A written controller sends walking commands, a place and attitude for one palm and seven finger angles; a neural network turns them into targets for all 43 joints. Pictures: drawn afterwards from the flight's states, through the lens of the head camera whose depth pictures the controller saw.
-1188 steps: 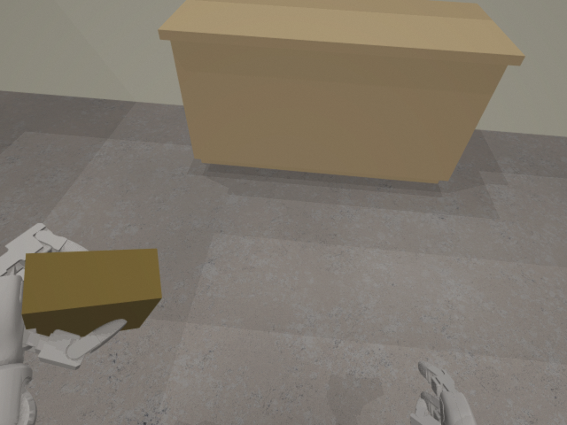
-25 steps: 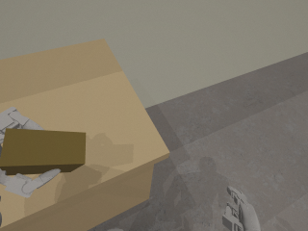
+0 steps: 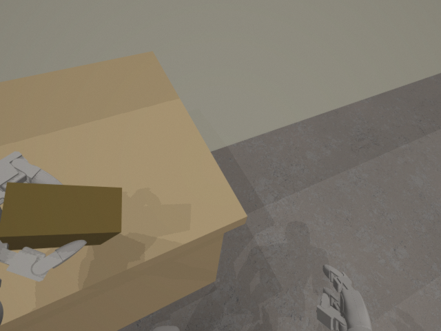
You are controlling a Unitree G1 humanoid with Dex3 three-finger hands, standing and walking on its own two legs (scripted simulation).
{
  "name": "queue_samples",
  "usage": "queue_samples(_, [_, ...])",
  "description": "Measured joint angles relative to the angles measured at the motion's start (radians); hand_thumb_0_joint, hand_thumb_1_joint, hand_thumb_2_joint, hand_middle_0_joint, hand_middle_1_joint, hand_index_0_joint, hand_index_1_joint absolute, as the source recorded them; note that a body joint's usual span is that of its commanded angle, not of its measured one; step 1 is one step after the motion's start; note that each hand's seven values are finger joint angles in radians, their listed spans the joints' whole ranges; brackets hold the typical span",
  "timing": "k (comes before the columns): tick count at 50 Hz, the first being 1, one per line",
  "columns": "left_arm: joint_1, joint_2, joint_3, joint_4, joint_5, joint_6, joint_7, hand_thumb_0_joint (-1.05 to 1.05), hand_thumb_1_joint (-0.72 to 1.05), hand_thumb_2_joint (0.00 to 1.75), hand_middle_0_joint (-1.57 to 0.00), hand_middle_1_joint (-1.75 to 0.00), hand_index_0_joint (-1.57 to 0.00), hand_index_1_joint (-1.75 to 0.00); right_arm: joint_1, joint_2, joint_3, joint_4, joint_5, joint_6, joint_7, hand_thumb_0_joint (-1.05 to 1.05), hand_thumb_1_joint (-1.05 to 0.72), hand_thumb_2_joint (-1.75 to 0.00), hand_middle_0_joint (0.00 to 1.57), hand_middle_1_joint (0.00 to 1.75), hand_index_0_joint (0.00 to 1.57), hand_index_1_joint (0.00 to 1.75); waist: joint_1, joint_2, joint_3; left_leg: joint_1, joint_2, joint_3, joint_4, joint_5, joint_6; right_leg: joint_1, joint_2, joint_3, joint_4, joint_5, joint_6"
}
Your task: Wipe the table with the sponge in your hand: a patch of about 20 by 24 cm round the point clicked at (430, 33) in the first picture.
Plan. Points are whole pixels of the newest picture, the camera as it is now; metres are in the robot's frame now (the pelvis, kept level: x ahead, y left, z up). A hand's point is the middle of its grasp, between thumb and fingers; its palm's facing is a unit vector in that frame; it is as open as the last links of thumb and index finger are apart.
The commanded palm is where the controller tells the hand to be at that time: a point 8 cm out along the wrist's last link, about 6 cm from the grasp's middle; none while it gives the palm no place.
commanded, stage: shuffle to correct the standing spot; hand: left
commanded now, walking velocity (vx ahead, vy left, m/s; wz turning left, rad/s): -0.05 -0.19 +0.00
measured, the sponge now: (79, 219) +0.23 +0.21 +0.13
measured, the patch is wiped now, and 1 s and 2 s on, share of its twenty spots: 0.00 0.00 0.00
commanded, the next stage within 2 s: come to a stop and stand still in 1.90 s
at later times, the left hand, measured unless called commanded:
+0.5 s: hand (45, 225) +0.21 +0.23 +0.16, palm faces +0.31 -0.85 -0.43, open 9.8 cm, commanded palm +0.16 +0.27 +0.18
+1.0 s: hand (41, 226) +0.21 +0.24 +0.16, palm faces +0.30 -0.85 -0.43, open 9.8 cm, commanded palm +0.15 +0.28 +0.18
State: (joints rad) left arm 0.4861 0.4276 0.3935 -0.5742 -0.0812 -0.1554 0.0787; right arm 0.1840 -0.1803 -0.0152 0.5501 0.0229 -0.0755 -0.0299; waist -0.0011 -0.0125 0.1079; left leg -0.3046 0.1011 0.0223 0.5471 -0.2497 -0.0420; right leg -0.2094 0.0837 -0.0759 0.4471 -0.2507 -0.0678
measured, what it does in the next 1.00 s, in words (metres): stands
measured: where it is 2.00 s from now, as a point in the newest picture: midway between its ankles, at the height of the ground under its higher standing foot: outside the picture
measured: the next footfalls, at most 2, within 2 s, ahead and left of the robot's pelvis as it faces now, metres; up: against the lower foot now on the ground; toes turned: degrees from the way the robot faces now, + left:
none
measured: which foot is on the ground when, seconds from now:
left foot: down 0.00-1.00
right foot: down 0.00-1.00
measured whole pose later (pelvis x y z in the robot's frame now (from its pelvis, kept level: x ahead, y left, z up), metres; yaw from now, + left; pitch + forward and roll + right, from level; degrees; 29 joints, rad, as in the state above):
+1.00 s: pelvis -0.01 +0.00 +0.00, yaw +0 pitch +0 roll -2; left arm 0.51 0.42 0.38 -0.57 -0.08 -0.14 0.09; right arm 0.19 -0.18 -0.01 0.56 0.03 -0.06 -0.03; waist -0.01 -0.01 0.09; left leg -0.30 0.10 0.02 0.53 -0.23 -0.05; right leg -0.21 0.08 -0.08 0.44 -0.24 -0.07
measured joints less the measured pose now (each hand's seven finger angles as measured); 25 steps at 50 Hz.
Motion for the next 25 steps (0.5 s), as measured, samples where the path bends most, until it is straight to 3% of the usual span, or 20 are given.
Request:
queue_samples(16, [0.016,0.004,0.000,-0.002,-0.003,-0.001,0.004,0.00,-0.47,1.03,-0.76,-1.36,-0.76,-1.36,0.008,-0.007,-0.003,0.002,0.004,0.004,-0.002,0.01,-0.90,-0.89,0.20,0.30,0.21,0.30,-0.005,0.008,-0.010,0.006,0.000,-0.007,-0.012,0.011,-0.005,0.005,0.001,-0.008,-0.005,0.004,-0.006])
queue_samples(25, [0.020,-0.024,-0.017,0.012,-0.005,0.012,0.013,0.00,-0.47,1.03,-0.77,-1.36,-0.76,-1.36,0.011,-0.013,-0.004,0.013,0.005,0.009,-0.003,0.01,-0.90,-0.89,0.20,0.30,0.21,0.30,-0.004,0.011,-0.023,0.002,0.001,-0.006,0.000,0.004,-0.003,-0.003,0.002,-0.006,0.015,-0.007,-0.012])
